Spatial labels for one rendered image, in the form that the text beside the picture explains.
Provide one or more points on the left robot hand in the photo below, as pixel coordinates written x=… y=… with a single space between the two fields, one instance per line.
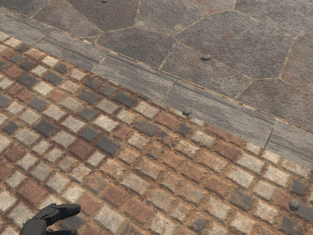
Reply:
x=37 y=225

